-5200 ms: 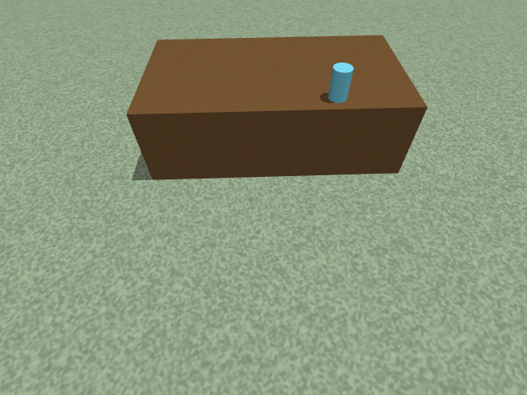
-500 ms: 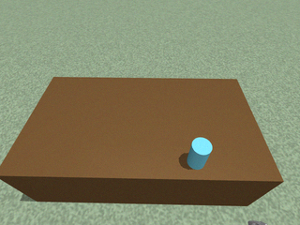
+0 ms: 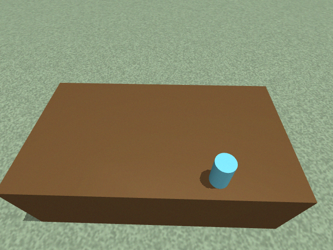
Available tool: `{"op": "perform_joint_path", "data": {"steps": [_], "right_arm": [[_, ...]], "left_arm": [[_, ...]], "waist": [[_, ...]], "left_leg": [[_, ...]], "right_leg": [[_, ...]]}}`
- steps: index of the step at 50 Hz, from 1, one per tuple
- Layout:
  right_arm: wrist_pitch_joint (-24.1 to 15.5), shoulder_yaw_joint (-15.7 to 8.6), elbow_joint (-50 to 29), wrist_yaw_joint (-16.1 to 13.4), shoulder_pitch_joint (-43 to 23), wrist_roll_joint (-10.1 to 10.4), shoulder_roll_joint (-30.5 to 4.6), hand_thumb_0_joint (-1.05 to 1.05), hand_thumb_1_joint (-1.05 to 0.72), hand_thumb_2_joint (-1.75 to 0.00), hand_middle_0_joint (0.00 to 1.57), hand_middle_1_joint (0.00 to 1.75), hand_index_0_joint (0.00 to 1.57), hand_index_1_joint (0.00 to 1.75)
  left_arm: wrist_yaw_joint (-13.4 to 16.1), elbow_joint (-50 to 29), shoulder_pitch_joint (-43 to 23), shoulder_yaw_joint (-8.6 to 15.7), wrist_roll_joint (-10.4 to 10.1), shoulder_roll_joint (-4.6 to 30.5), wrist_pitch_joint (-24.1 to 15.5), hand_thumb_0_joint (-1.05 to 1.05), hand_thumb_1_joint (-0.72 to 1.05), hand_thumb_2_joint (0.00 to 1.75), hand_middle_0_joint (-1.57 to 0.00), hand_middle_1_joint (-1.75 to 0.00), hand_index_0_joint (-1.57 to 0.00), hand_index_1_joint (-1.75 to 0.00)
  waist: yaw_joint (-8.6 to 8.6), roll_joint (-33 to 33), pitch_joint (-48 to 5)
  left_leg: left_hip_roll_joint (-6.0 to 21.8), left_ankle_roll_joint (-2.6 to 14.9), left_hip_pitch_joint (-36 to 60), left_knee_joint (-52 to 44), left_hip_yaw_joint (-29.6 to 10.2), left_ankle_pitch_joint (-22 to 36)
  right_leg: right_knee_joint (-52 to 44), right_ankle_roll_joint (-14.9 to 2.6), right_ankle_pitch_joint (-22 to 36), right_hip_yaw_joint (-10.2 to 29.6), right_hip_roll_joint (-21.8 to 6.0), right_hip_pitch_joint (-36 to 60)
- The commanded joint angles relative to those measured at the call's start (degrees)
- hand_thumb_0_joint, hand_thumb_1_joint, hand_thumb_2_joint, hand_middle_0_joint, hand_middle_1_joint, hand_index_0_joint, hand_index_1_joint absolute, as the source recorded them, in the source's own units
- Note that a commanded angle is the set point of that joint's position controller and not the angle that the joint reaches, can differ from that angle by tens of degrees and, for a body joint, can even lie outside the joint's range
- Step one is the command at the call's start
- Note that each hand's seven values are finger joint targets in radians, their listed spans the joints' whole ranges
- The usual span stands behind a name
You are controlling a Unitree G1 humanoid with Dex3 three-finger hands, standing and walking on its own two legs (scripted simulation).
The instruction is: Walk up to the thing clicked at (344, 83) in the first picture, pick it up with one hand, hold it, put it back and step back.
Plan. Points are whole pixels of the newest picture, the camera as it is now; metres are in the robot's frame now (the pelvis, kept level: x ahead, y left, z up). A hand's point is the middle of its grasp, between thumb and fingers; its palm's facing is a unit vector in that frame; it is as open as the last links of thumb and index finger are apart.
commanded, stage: walk up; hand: right
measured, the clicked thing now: (222, 171) +0.44 -0.21 -0.29
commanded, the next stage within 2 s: stand in 0.14 s
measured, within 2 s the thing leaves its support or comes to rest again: neither
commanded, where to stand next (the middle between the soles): +0.04 +0.00 m, yaw -1 degrees
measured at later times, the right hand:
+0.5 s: hand out of the picture +0.10 -0.26 -0.15, palm faces +0.00 +0.94 -0.34, open 7.4 cm
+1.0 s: hand out of the picture +0.10 -0.27 -0.15, palm faces -0.01 +0.94 -0.34, open 7.4 cm
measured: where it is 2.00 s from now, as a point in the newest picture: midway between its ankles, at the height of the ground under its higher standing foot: outside the picture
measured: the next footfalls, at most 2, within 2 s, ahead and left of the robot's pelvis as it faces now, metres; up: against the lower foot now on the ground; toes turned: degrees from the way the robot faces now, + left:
none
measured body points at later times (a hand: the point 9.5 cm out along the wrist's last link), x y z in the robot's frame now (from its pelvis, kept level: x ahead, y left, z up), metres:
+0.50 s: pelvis +0.01 -0.01 +0.00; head +0.03 +0.00 +0.45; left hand +0.07 +0.29 -0.14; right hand +0.10 -0.31 -0.13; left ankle +0.05 +0.10 -0.75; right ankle -0.05 -0.14 -0.75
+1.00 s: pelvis +0.02 -0.01 +0.00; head +0.02 -0.01 +0.45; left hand +0.09 +0.29 -0.13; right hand +0.10 -0.31 -0.13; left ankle +0.05 +0.10 -0.75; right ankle -0.05 -0.14 -0.75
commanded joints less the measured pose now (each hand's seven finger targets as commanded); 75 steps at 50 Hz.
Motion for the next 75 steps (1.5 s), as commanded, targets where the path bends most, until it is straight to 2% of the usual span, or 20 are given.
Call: {"op": "perform_joint_path", "data": {"steps": [1,6,7,9,12,15,17,19,21,24,30,34,39,43,50,53,57,60,64,75], "right_arm": [[-1.2,-2.2,-4.0,-0.9,-3.7,0.0,-12.4,0.00,-0.90,-0.90,0.20,0.30,0.20,0.30],[-1.3,-2.3,-4.2,-1.0,-3.4,-0.1,-12.3,0.00,-0.90,-0.90,0.20,0.30,0.20,0.30],[-1.9,-1.7,-3.7,-1.2,-2.6,0.3,-11.7,0.00,-0.90,-0.90,0.20,0.30,0.20,0.30],[-2.3,-1.8,-3.5,-1.4,-3.2,0.3,-12.4,0.00,-0.90,-0.90,0.20,0.30,0.20,0.30],[-2.4,-1.6,-3.3,-1.5,-2.6,0.3,-12.6,0.00,-0.90,-0.90,0.20,0.30,0.20,0.30],[-2.6,-1.6,-3.3,-1.5,-3.7,0.3,-12.9,0.00,-0.90,-0.90,0.20,0.30,0.20,0.30],[-2.5,-1.5,-3.3,-1.6,-3.4,0.4,-12.6,0.00,-0.90,-0.90,0.20,0.30,0.20,0.30],[-2.7,-1.4,-3.3,-1.6,-3.8,0.3,-12.5,0.00,-0.90,-0.90,0.20,0.30,0.20,0.30],[-2.8,-1.3,-3.3,-1.6,-3.3,0.3,-12.3,0.00,-0.90,-0.90,0.20,0.30,0.20,0.30],[-2.9,-1.0,-3.0,-1.7,-3.2,0.4,-12.2,0.00,-0.90,-0.90,0.20,0.30,0.20,0.30],[-2.6,-1.0,-3.0,-1.9,-3.2,0.4,-12.4,0.00,-0.90,-0.90,0.20,0.30,0.20,0.30],[-2.6,-0.7,-3.0,-1.9,-2.7,0.3,-12.3,0.00,-0.90,-0.90,0.20,0.30,0.20,0.30],[-2.5,-0.7,-3.1,-1.9,-3.0,0.4,-12.5,0.00,-0.90,-0.90,0.20,0.30,0.20,0.30],[-2.6,-0.7,-3.3,-1.9,-2.9,0.3,-12.2,0.00,-0.90,-0.90,0.20,0.30,0.20,0.30],[-2.7,-0.5,-3.4,-1.9,-2.6,0.3,-12.4,0.00,-0.90,-0.90,0.20,0.30,0.20,0.30],[-2.6,-0.6,-3.5,-2.0,-2.8,0.2,-12.5,0.00,-0.90,-0.90,0.20,0.30,0.20,0.30],[-2.6,-0.5,-3.3,-2.0,-1.9,0.2,-12.4,0.00,-0.90,-0.90,0.20,0.30,0.20,0.30],[-2.5,-0.5,-3.3,-2.0,-1.9,0.3,-12.5,0.00,-0.90,-0.90,0.20,0.30,0.20,0.30],[-2.5,-0.5,-3.1,-1.9,-1.9,0.3,-12.6,0.00,-0.90,-0.90,0.20,0.30,0.20,0.30],[-2.6,-0.7,-3.2,-1.9,-1.9,0.2,-12.7,0.00,-0.90,-0.90,0.20,0.30,0.20,0.30]], "left_arm": [[1.1,-3.2,-1.8,2.6,-0.1,12.5,-1.3,0.00,0.90,0.90,-0.20,-0.30,-0.20,-0.30],[1.2,-3.5,-1.7,2.5,-0.1,12.5,-1.4,0.00,0.90,0.90,-0.20,-0.30,-0.20,-0.30],[1.0,-3.0,-0.9,2.2,-0.3,11.2,-1.0,0.00,0.90,0.90,-0.20,-0.30,-0.20,-0.30],[0.8,-3.2,-0.9,2.2,-0.3,11.1,-0.8,0.00,0.90,0.90,-0.20,-0.30,-0.20,-0.30],[0.6,-3.3,-0.5,2.4,-0.3,11.6,-0.8,0.00,0.90,0.90,-0.20,-0.30,-0.20,-0.30],[0.6,-3.4,-0.1,2.3,-0.4,11.4,-0.7,0.00,0.90,0.90,-0.20,-0.30,-0.20,-0.30],[0.6,-3.5,-0.1,2.4,-0.3,11.6,-0.8,0.00,0.90,0.90,-0.20,-0.30,-0.20,-0.30],[0.6,-3.6,-0.2,2.4,-0.2,11.4,-0.9,0.00,0.90,0.90,-0.20,-0.30,-0.20,-0.30],[0.6,-3.9,0.3,2.5,-0.3,11.7,-1.0,0.00,0.90,0.90,-0.20,-0.30,-0.20,-0.30],[0.6,-4.0,0.1,2.5,-0.5,11.8,-0.9,0.00,0.90,0.90,-0.20,-0.30,-0.20,-0.30],[0.7,-3.9,0.5,2.5,-0.2,11.4,-0.6,0.00,0.90,0.90,-0.20,-0.30,-0.20,-0.30],[0.7,-4.3,-0.1,2.6,-0.4,11.6,-0.7,0.00,0.90,0.90,-0.20,-0.30,-0.20,-0.30],[0.7,-4.2,0.5,2.6,-0.3,11.3,-0.6,0.00,0.90,0.90,-0.20,-0.30,-0.20,-0.30],[0.7,-4.5,0.1,2.8,-0.5,11.8,-0.6,0.00,0.90,0.90,-0.20,-0.30,-0.20,-0.30],[0.6,-4.7,0.0,2.8,-0.5,11.8,-0.5,0.00,0.90,0.90,-0.20,-0.30,-0.20,-0.30],[0.7,-4.7,0.2,2.8,-0.4,11.8,-0.5,0.00,0.90,0.90,-0.20,-0.30,-0.20,-0.30],[0.7,-4.9,-0.3,2.7,-0.4,11.8,-0.5,0.00,0.90,0.90,-0.20,-0.30,-0.20,-0.30],[0.6,-4.8,0.0,2.7,-0.3,11.7,-0.4,0.00,0.90,0.90,-0.20,-0.30,-0.20,-0.30],[0.5,-4.5,0.3,2.7,-0.3,11.8,-0.4,0.00,0.90,0.90,-0.20,-0.30,-0.20,-0.30],[0.5,-4.7,1.2,2.6,-0.3,11.7,-0.5,0.00,0.90,0.90,-0.20,-0.30,-0.20,-0.30]], "waist": [[0.03,1.3,-4.5],[-0.12,0.6,-5.3],[-0.44,-1.9,-5.4],[-0.24,-1.1,-4.8],[-0.47,-0.2,-4.0],[-0.07,0.5,-3.4],[-0.32,-0.4,-3.6],[-0.22,0.0,-4.3],[-0.16,-0.4,-6.3],[-0.24,-0.4,-6.0],[-0.30,-0.3,-4.5],[-0.43,-0.9,-4.4],[-0.19,-0.4,-3.7],[-0.12,-1.3,-4.4],[-0.10,-1.3,-3.9],[0.05,-0.9,-4.7],[-0.28,-0.6,-3.9],[-0.33,-0.2,-3.4],[-0.30,-0.3,-2.5],[-0.15,-0.3,-3.0]], "left_leg": [[7.9,-0.04,5.2,-4.6,-8.6,-0.1],[7.8,0.08,6.3,-3.5,-7.9,4.0],[8.6,-0.01,7.3,-4.1,-8.9,5.8],[8.8,-0.03,8.3,-3.8,-8.9,6.0],[8.3,-0.31,7.2,-4.9,-8.7,2.9],[8.5,-0.34,6.9,-4.6,-8.8,4.4],[8.3,-0.31,7.1,-4.1,-8.4,4.7],[8.5,-0.31,8.1,-3.4,-8.1,7.5],[8.5,-0.05,9.6,-2.1,-7.5,11.6],[8.7,-0.18,9.4,-2.1,-7.4,13.3],[8.5,-0.29,8.3,-2.5,-7.3,9.6],[8.8,-0.28,8.2,-2.4,-7.2,11.4],[8.4,-0.34,7.8,-2.8,-7.3,8.6],[8.7,-0.18,8.6,-2.0,-7.1,12.2],[8.7,-0.23,8.1,-2.4,-7.2,11.5],[8.7,-0.05,8.8,-1.5,-6.8,13.4],[8.7,-0.22,7.9,-2.3,-6.8,11.8],[8.5,-0.30,7.1,-3.1,-7.0,7.1],[8.6,-0.29,7.1,-3.8,-7.6,4.7],[8.4,-0.26,7.7,-3.4,-7.7,6.8]], "right_leg": [[-3.1,-2.88,5.7,3.4,-5.4,-4.6],[-3.3,-2.83,8.3,3.5,-5.8,-4.1],[-3.5,-2.48,5.2,3.6,-5.9,-5.0],[-4.0,-2.50,3.8,3.8,-5.8,-5.9],[-4.3,-2.59,3.6,4.1,-5.9,-5.2],[-4.6,-2.48,3.3,4.3,-6.1,-5.4],[-4.9,-2.55,3.8,4.3,-6.2,-5.2],[-4.9,-2.52,5.2,4.3,-6.3,-5.0],[-5.0,-2.41,9.4,4.4,-6.5,-3.7],[-4.3,-2.29,10.4,4.3,-6.5,-3.1],[-5.2,-2.29,8.7,4.4,-6.4,-3.5],[-4.5,-2.31,9.7,4.5,-6.5,-3.2],[-5.3,-2.56,8.4,4.5,-6.5,-3.2],[-4.9,-2.40,10.4,4.5,-6.6,-2.7],[-5.0,-2.34,9.8,4.3,-6.4,-2.6],[-4.8,-2.26,12.4,4.2,-6.6,-2.4],[-4.9,-2.40,10.3,4.3,-6.5,-2.6],[-5.6,-2.60,7.0,4.6,-6.4,-2.9],[-5.7,-2.75,4.6,4.7,-6.3,-3.7],[-5.4,-2.71,5.8,4.5,-6.3,-4.0]]}}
